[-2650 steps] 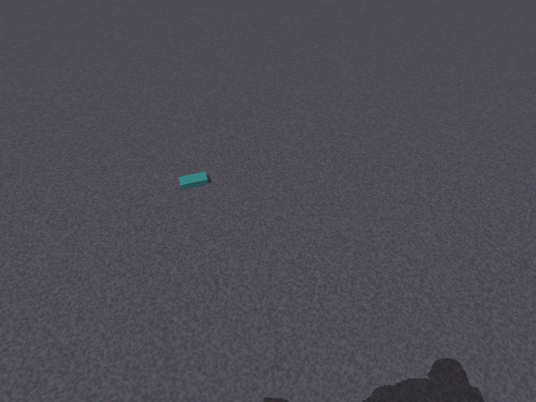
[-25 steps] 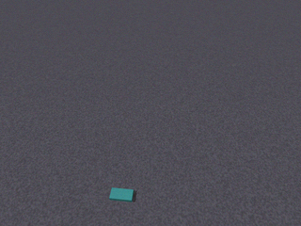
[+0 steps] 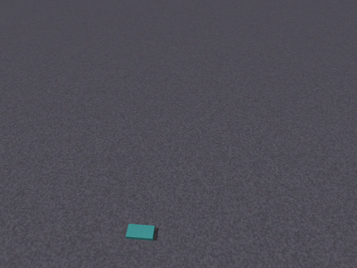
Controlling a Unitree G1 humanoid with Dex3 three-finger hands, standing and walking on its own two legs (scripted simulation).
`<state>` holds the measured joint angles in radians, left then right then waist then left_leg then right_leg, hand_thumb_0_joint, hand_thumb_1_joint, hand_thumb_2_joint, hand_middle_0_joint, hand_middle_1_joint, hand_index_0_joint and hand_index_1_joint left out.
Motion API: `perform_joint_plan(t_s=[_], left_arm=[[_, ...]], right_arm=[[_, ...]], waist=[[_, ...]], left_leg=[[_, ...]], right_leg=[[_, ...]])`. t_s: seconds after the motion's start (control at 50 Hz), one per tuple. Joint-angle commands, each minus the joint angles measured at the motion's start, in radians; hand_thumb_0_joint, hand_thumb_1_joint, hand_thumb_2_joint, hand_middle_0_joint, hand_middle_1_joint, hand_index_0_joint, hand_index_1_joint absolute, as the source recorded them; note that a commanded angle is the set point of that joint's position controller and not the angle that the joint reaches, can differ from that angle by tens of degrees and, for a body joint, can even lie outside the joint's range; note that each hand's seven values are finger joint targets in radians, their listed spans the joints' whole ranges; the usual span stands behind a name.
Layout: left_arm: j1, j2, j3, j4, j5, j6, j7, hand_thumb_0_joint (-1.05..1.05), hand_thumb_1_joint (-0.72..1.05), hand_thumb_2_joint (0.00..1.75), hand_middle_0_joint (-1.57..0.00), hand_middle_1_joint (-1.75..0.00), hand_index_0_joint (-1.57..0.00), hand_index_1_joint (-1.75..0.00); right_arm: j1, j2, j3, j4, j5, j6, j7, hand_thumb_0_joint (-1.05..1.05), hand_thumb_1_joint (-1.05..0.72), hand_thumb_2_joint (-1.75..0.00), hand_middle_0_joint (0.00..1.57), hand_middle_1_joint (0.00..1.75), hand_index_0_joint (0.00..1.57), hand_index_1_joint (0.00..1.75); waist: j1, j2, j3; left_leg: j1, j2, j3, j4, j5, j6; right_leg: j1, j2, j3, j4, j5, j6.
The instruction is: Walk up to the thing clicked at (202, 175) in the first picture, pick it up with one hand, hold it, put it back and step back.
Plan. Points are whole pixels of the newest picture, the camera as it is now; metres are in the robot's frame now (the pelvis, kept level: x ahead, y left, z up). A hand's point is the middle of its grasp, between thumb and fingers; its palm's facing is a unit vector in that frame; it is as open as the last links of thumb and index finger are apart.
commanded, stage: stand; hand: left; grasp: from above
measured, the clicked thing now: (140, 232) +0.48 +0.25 -0.77
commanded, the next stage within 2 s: step back in 0.90 s
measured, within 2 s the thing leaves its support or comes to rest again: neither
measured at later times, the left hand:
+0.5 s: hand out of the picture +0.09 +0.24 -0.16, palm faces +0.01 -0.94 -0.34, open 7.4 cm
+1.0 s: hand out of the picture +0.07 +0.26 -0.16, palm faces -0.01 -0.94 -0.35, open 7.4 cm
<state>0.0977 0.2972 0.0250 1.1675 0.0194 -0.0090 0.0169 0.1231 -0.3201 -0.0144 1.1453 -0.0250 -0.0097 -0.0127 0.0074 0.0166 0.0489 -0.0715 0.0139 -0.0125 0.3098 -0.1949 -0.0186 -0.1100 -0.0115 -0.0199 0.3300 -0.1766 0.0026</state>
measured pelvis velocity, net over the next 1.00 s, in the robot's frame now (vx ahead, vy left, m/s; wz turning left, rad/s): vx -0.01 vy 0.00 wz -0.02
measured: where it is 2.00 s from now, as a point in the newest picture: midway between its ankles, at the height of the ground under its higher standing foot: outside the picture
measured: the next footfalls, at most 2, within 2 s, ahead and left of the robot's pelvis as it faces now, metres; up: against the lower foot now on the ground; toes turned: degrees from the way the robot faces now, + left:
left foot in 1.22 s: -0.04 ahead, +0.14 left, +0.00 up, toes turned -3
right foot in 1.62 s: -0.11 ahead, -0.09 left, +0.00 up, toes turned -1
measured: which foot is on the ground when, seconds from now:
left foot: down 0.00-1.00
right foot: down 0.00-1.00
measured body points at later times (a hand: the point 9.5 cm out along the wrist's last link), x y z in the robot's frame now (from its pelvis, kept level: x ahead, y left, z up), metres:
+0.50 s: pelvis +0.01 +0.00 +0.00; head +0.01 +0.00 +0.45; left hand +0.09 +0.29 -0.13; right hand +0.08 -0.29 -0.14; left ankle -0.01 +0.13 -0.75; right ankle +0.00 -0.12 -0.75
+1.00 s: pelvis -0.01 +0.00 +0.00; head +0.02 +0.00 +0.44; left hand +0.08 +0.30 -0.14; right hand +0.06 -0.30 -0.14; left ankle -0.01 +0.13 -0.75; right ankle +0.00 -0.12 -0.75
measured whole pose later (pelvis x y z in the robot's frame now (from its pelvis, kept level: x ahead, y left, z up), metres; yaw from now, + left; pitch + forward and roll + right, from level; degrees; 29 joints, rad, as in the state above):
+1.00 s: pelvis -0.01 +0.00 +0.00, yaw -1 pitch -2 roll +0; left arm 0.09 0.34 0.03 1.09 -0.01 0.00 0.01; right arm 0.08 -0.35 -0.03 1.09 0.00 0.02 0.01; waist -0.01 0.01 0.10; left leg -0.15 0.02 0.00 0.41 -0.22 -0.01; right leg -0.19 0.00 -0.01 0.41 -0.19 0.00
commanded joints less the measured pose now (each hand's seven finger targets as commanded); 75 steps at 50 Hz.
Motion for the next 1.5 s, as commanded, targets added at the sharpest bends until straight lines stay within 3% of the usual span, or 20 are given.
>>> perform_joint_plan(t_s=[0.0,0.26,0.86,0.88,0.96,1.02,1.04,1.08,1.1,1.14,1.16,1.18,1.2,1.22,1.24,1.26,1.3,1.36,1.44,1.48], left_arm=[[-0.04,0.213,0.037,-0.059,-0.004,-0.017,0.009,0.0,0.9,0.9,-0.2,-0.3,-0.2,-0.3],[-0.051,0.225,0.036,-0.066,-0.009,-0.02,0.007,0.0,0.9,0.9,-0.2,-0.3,-0.2,-0.3],[-0.035,0.241,0.031,-0.076,-0.011,-0.022,-0.001,0.0,0.9,0.9,-0.2,-0.3,-0.2,-0.3],[-0.045,0.321,0.057,-0.115,-0.031,-0.009,0.0,0.0,0.9,0.9,-0.2,-0.3,-0.2,-0.3],[-0.027,0.313,0.063,-0.171,-0.032,0.0,0.007,0.0,0.9,0.9,-0.2,-0.3,-0.2,-0.3],[-0.037,0.34,0.07,-0.213,-0.024,0.012,0.006,0.0,0.9,0.9,-0.2,-0.3,-0.2,-0.3],[-0.042,0.351,0.074,-0.232,-0.018,0.015,0.007,0.0,0.9,0.9,-0.2,-0.3,-0.2,-0.3],[-0.079,0.372,0.081,-0.271,0.002,0.018,0.01,0.0,0.9,0.9,-0.2,-0.3,-0.2,-0.3],[-0.096,0.377,0.083,-0.287,0.008,0.022,0.009,0.0,0.9,0.9,-0.2,-0.3,-0.2,-0.3],[-0.164,0.354,0.076,-0.323,0.007,0.029,0.008,0.0,0.9,0.9,-0.2,-0.3,-0.2,-0.3],[-0.184,0.328,0.067,-0.34,0.003,0.035,0.01,0.0,0.9,0.9,-0.2,-0.3,-0.2,-0.3],[-0.163,0.277,0.057,-0.349,-0.011,0.044,0.013,0.0,0.9,0.9,-0.2,-0.3,-0.2,-0.3],[-0.13,0.248,0.06,-0.353,-0.012,0.05,0.022,0.0,0.9,0.9,-0.2,-0.3,-0.2,-0.3],[-0.077,0.274,0.065,-0.337,-0.009,0.06,0.025,0.0,0.9,0.9,-0.2,-0.3,-0.2,-0.3],[-0.028,0.265,0.061,-0.34,-0.014,0.06,0.023,0.0,0.9,0.9,-0.2,-0.3,-0.2,-0.3],[-0.024,0.247,0.056,-0.338,-0.011,0.058,0.028,0.0,0.9,0.9,-0.2,-0.3,-0.2,-0.3],[-0.04,0.29,0.071,-0.322,-0.012,0.057,0.031,0.0,0.9,0.9,-0.2,-0.3,-0.2,-0.3],[-0.013,0.287,0.079,-0.349,-0.012,0.052,0.021,0.0,0.9,0.9,-0.2,-0.3,-0.2,-0.3],[-0.03,0.275,0.086,-0.387,-0.003,0.041,0.015,0.0,0.9,0.9,-0.2,-0.3,-0.2,-0.3],[-0.023,0.268,0.09,-0.395,0.0,0.038,0.01,0.0,0.9,0.9,-0.2,-0.3,-0.2,-0.3]], right_arm=[[-0.028,-0.192,-0.031,-0.055,0.007,-0.019,-0.013,0.0,-0.9,-0.9,0.2,0.3,0.2,0.3],[-0.027,-0.205,-0.032,-0.055,0.007,-0.023,-0.012,0.0,-0.9,-0.9,0.2,0.3,0.2,0.3],[-0.036,-0.212,-0.03,-0.06,0.01,-0.024,-0.004,0.0,-0.9,-0.9,0.2,0.3,0.2,0.3],[-0.075,-0.286,-0.059,-0.094,0.022,-0.002,0.002,0.0,-0.9,-0.9,0.2,0.3,0.2,0.3],[-0.037,-0.268,-0.068,-0.136,0.038,0.018,0.005,0.0,-0.9,-0.9,0.2,0.3,0.2,0.3],[-0.025,-0.256,-0.078,-0.161,0.037,0.035,0.01,0.0,-0.9,-0.9,0.2,0.3,0.2,0.3],[-0.017,-0.25,-0.08,-0.171,0.036,0.041,0.012,0.0,-0.9,-0.9,0.2,0.3,0.2,0.3],[0.03,-0.239,-0.088,-0.187,0.028,0.054,0.019,0.0,-0.9,-0.9,0.2,0.3,0.2,0.3],[0.065,-0.243,-0.091,-0.19,0.024,0.058,0.023,0.0,-0.9,-0.9,0.2,0.3,0.2,0.3],[0.121,-0.252,-0.103,-0.189,0.03,0.052,0.028,0.0,-0.9,-0.9,0.2,0.3,0.2,0.3],[0.134,-0.265,-0.107,-0.196,0.025,0.046,0.026,0.0,-0.9,-0.9,0.2,0.3,0.2,0.3],[0.103,-0.323,-0.116,-0.218,0.009,0.037,0.021,0.0,-0.9,-0.9,0.2,0.3,0.2,0.3],[0.077,-0.384,-0.126,-0.234,-0.001,0.026,0.014,0.0,-0.9,-0.9,0.2,0.3,0.2,0.3],[0.061,-0.361,-0.124,-0.247,-0.012,0.021,0.007,0.0,-0.9,-0.9,0.2,0.3,0.2,0.3],[0.041,-0.342,-0.116,-0.26,-0.012,0.017,0.002,0.0,-0.9,-0.9,0.2,0.3,0.2,0.3],[0.02,-0.366,-0.117,-0.276,-0.012,0.018,-0.004,0.0,-0.9,-0.9,0.2,0.3,0.2,0.3],[-0.028,-0.339,-0.12,-0.306,-0.005,0.012,-0.016,0.0,-0.9,-0.9,0.2,0.3,0.2,0.3],[0.006,-0.299,-0.104,-0.323,-0.001,0.01,-0.026,0.0,-0.9,-0.9,0.2,0.3,0.2,0.3],[0.075,-0.311,-0.111,-0.326,0.005,0.008,-0.029,0.0,-0.9,-0.9,0.2,0.3,0.2,0.3],[0.082,-0.318,-0.11,-0.332,0.003,0.009,-0.028,0.0,-0.9,-0.9,0.2,0.3,0.2,0.3]], waist=[[0.0,-0.019,-0.041],[-0.004,-0.015,-0.088],[-0.006,-0.01,-0.052],[-0.018,-0.024,0.038],[-0.029,-0.051,-0.08],[-0.025,-0.111,-0.128],[-0.02,-0.135,-0.139],[-0.028,-0.225,-0.151],[-0.041,-0.244,-0.143],[-0.081,-0.214,-0.141],[-0.101,-0.134,-0.12],[-0.098,0.093,-0.067],[-0.075,0.23,-0.058],[-0.045,0.123,-0.071],[-0.016,0.086,-0.068],[-0.032,0.146,-0.093],[-0.026,0.17,-0.066],[-0.018,0.146,-0.074],[-0.052,0.103,-0.105],[-0.055,0.106,-0.109]], left_leg=[[-0.049,0.102,-0.073,-0.049,0.121,0.031],[-0.006,0.113,-0.064,-0.04,0.22,0.03],[-0.014,0.115,-0.065,-0.07,0.118,0.031],[-0.091,0.101,-0.073,0.046,0.263,0.045],[-0.09,0.072,-0.037,0.179,0.286,0.066],[-0.09,0.007,-0.006,0.313,0.136,0.06],[-0.099,-0.019,0.005,0.379,0.045,0.053],[-0.136,-0.06,-0.01,0.539,-0.288,0.057],[-0.11,-0.045,-0.038,0.57,-0.33,0.065],[-0.057,-0.025,-0.053,0.479,-0.223,0.082],[-0.087,0.025,-0.077,0.339,0.02,0.097],[-0.141,0.175,-0.269,0.093,0.289,0.125],[-0.082,0.302,-0.468,0.019,0.46,0.188],[-0.076,0.314,-0.431,0.065,0.524,0.224],[-0.038,0.29,-0.33,0.131,0.736,0.235],[-0.007,0.299,-0.344,0.145,0.783,0.218],[-0.062,0.262,-0.3,0.161,0.666,0.252],[0.041,0.209,-0.23,0.212,0.656,0.232],[0.114,0.246,-0.248,0.224,0.603,0.271],[0.08,0.243,-0.23,0.236,0.569,0.266]], right_leg=[[0.031,-0.109,0.094,-0.054,0.115,-0.016],[0.056,-0.115,0.089,-0.031,0.226,-0.023],[0.012,-0.112,0.105,-0.058,0.128,-0.025],[-0.07,-0.103,0.125,0.035,0.327,-0.028],[-0.049,-0.127,0.139,0.1,0.389,-0.091],[-0.106,-0.206,0.221,0.071,0.342,-0.165],[-0.112,-0.245,0.249,0.058,0.349,-0.197],[-0.143,-0.33,0.309,0.055,0.363,-0.263],[-0.212,-0.345,0.31,0.067,0.342,-0.267],[-0.27,-0.271,0.22,0.168,0.289,-0.211],[-0.27,-0.175,0.149,0.288,0.212,-0.149],[-0.309,0.012,0.085,0.479,0.016,-0.057],[-0.408,0.134,0.131,0.617,-0.395,-0.032],[-0.402,0.117,0.204,0.741,-0.44,-0.034],[-0.419,0.12,0.193,0.814,-0.445,-0.036],[-0.459,0.139,0.226,0.829,-0.445,-0.033],[-0.427,0.12,0.245,0.913,-0.375,-0.025],[-0.462,0.12,0.216,0.866,-0.324,-0.005],[-0.416,0.087,0.169,0.68,-0.34,0.022],[-0.351,0.061,0.13,0.563,-0.335,0.016]])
